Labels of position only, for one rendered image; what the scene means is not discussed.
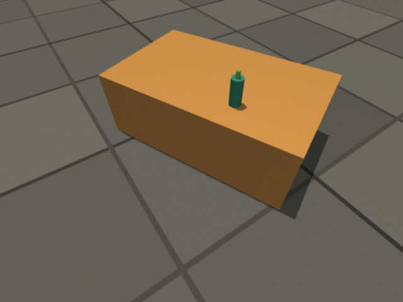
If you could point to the bottle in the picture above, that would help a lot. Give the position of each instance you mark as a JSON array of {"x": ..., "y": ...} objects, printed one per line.
[{"x": 236, "y": 89}]

